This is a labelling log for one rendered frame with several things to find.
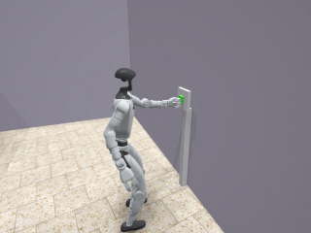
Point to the robot right upper arm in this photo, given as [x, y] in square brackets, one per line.
[120, 111]

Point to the robot left upper arm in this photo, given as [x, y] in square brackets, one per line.
[144, 103]

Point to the left robot hand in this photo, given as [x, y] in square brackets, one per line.
[175, 102]

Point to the panel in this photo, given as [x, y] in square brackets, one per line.
[185, 138]

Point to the button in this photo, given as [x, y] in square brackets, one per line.
[182, 98]

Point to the robot right thigh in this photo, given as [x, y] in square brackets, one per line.
[132, 164]

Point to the right robot hand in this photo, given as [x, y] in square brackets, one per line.
[127, 175]

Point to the robot right shin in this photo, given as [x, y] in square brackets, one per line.
[135, 206]

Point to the right robot forearm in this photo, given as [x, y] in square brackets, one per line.
[112, 145]

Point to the left robot forearm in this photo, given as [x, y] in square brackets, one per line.
[158, 104]

